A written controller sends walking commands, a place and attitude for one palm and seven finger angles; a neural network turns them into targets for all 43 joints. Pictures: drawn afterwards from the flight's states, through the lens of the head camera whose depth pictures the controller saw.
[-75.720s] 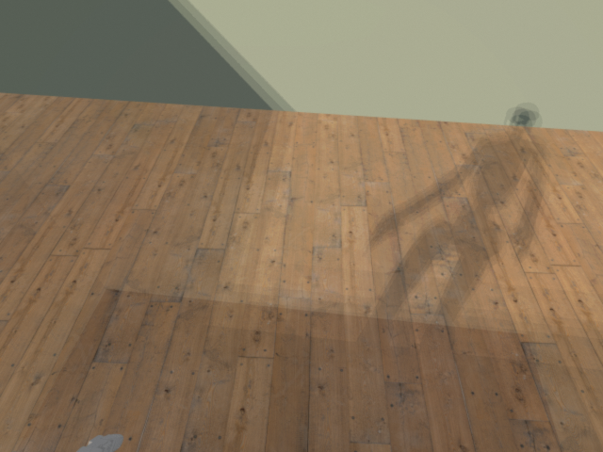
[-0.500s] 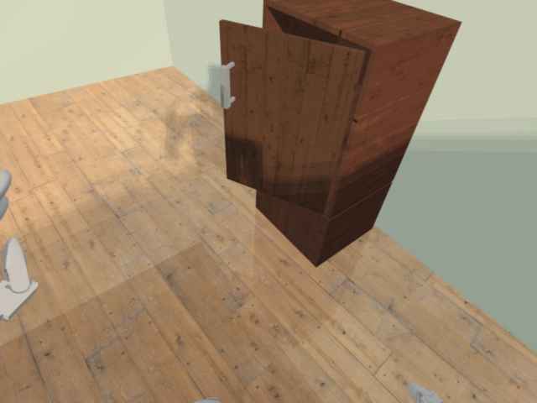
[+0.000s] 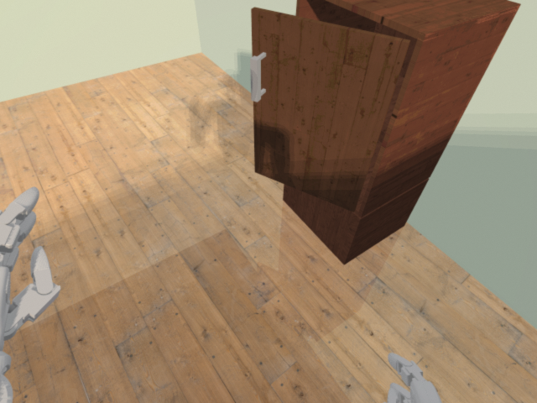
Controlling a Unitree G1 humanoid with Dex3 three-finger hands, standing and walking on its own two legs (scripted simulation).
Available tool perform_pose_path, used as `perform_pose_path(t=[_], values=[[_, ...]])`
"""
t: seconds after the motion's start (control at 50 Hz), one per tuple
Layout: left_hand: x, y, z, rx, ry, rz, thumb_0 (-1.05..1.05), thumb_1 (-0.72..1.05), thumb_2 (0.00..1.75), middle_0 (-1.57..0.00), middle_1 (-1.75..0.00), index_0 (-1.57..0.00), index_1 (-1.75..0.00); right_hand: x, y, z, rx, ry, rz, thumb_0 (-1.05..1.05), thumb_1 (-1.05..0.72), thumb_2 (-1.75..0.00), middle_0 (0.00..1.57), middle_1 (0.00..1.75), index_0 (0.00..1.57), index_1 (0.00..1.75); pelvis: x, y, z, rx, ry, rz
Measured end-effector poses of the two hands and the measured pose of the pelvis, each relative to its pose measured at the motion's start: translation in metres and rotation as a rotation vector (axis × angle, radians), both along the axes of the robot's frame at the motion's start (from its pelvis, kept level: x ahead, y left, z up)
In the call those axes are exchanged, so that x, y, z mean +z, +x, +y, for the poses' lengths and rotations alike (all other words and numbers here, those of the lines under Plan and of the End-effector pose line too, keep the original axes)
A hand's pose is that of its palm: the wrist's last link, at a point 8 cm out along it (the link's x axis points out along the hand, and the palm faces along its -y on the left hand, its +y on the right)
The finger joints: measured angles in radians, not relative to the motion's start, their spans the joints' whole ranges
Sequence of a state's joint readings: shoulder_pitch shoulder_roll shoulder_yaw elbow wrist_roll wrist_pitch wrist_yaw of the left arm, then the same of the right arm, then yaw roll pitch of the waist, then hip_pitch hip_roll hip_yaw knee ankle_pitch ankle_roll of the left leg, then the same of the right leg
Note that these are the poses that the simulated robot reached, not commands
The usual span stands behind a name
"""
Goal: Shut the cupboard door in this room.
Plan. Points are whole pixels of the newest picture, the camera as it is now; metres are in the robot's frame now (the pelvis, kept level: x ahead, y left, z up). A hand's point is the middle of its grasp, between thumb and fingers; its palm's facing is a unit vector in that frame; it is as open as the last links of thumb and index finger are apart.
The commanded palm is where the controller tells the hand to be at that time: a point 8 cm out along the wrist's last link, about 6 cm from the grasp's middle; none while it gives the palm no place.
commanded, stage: let the arm hang, fingers relaxed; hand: left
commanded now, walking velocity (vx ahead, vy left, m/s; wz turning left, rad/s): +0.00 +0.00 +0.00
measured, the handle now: (259, 77) +0.97 +0.09 +0.01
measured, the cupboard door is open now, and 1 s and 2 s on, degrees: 26 26 26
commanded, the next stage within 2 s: look to check the result in 1.06 s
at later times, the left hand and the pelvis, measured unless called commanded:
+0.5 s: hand out of the picture -0.01 +0.21 -0.17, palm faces +0.00 -0.98 -0.22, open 7.2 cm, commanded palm none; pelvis +0.00 +0.02 +0.01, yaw +0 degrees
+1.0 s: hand out of the picture -0.03 +0.16 -0.17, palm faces +0.02 -0.99 -0.12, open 7.4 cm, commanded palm none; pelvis +0.00 +0.02 +0.01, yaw -1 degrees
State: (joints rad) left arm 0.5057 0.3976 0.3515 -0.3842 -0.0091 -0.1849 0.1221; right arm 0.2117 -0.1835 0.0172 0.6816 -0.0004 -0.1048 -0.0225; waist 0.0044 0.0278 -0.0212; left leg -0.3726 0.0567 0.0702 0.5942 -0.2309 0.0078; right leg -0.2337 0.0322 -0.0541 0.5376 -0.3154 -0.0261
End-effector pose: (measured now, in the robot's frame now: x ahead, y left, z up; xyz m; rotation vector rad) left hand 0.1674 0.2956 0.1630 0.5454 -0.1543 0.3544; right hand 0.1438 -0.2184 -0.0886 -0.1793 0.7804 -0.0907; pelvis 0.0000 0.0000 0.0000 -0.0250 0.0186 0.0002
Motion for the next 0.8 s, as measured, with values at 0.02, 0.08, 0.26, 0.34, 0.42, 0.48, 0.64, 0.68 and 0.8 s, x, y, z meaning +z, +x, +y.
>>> perform_pose_path(t=[0.02, 0.08, 0.26, 0.34, 0.42, 0.48, 0.64, 0.68, 0.8], values=[[-0.026, 0.008, 0.002, 0.008, -0.046, 0.102, 0.0, 0.89, 0.9, -0.2, -0.3, -0.2, -0.3, -0.005, 0.003, -0.002, 0.011, 0.003, 0.012, 0.01, -0.9, -0.89, 0.21, 0.3, 0.21, 0.3, -0.001, 0.001, 0.003, 0.004, 0.001, 0.003], [-0.125, 0.016, -0.002, 0.053, -0.228, 0.48, 0.0, 0.9, 0.9, -0.2, -0.3, -0.2, -0.3, -0.019, 0.006, -0.009, 0.008, -0.005, 0.063, 0.01, -0.91, -0.89, 0.21, 0.3, 0.21, 0.3, -0.005, 0.002, 0.009, 0.009, 0.008, 0.002], [-0.298, -0.088, -0.076, 0.122, -0.625, 1.205, -0.04, 0.98, 0.9, -0.2, -0.3, -0.2, -0.3, -0.02, -0.057, -0.02, -0.054, -0.092, 0.33, 0.0, -0.91, -0.89, 0.2, 0.3, 0.2, 0.3, 0.001, 0.001, 0.009, 0.02, 0.012, -0.021], [-0.303, -0.115, -0.06, 0.17, -0.604, 1.289, -0.06, 1.01, 0.9, -0.21, -0.3, -0.21, -0.3, -0.025, -0.096, -0.017, -0.079, -0.094, 0.481, 0.0, -0.91, -0.89, 0.2, 0.3, 0.2, 0.3, 0.006, 0.001, 0.009, 0.024, 0.003, -0.02], [-0.302, -0.149, -0.046, 0.222, -0.568, 1.411, -0.04, 0.97, 0.9, -0.2, -0.3, -0.2, -0.3, -0.032, -0.126, -0.007, -0.121, -0.056, 0.561, 0.01, -0.91, -0.89, 0.2, 0.3, 0.2, 0.3, 0.009, 0.003, 0.013, 0.013, 0.004, -0.026], [-0.298, -0.172, -0.039, 0.261, -0.548, 1.483, -0.02, 0.95, 0.9, -0.2, -0.3, -0.2, -0.3, -0.038, -0.144, 0.003, -0.143, -0.023, 0.6, 0.01, -0.91, -0.89, 0.2, 0.3, 0.2, 0.3, 0.011, 0.003, 0.016, 0.004, 0.007, -0.032], [-0.293, -0.206, -0.042, 0.305, -0.551, 1.567, 0.0, 0.92, 0.9, -0.2, -0.3, -0.2, -0.3, -0.048, -0.171, 0.029, -0.167, 0.048, 0.662, 0.0, -0.91, -0.89, 0.2, 0.3, 0.2, 0.3, 0.012, 0.003, 0.022, -0.011, 0.014, -0.046], [-0.294, -0.21, -0.047, 0.301, -0.561, 1.574, 0.0, 0.91, 0.9, -0.19, -0.3, -0.2, -0.3, -0.049, -0.174, 0.033, -0.17, 0.059, 0.668, 0.0, -0.91, -0.89, 0.2, 0.3, 0.2, 0.3, 0.012, 0.003, 0.022, -0.012, 0.016, -0.047], [-0.298, -0.211, -0.065, 0.268, -0.602, 1.575, 0.0, 0.91, 0.9, -0.2, -0.3, -0.2, -0.3, -0.049, -0.178, 0.041, -0.181, 0.073, 0.668, 0.0, -0.91, -0.89, 0.2, 0.3, 0.2, 0.3, 0.012, 0.002, 0.024, -0.017, 0.019, -0.047]])
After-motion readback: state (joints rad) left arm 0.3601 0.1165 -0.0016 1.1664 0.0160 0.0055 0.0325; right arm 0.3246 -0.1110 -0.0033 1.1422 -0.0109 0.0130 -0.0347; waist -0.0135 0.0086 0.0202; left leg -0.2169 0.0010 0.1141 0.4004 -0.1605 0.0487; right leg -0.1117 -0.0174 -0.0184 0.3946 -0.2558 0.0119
